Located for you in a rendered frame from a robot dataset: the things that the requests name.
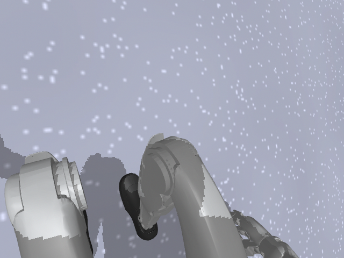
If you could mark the right robot hand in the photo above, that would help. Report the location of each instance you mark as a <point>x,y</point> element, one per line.
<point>250,228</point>

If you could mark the right robot arm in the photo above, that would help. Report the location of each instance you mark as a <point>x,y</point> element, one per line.
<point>274,247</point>

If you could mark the right robot foot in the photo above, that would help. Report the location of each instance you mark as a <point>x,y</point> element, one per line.
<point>128,188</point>

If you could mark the left robot foot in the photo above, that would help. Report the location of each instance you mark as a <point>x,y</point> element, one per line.
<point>86,221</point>

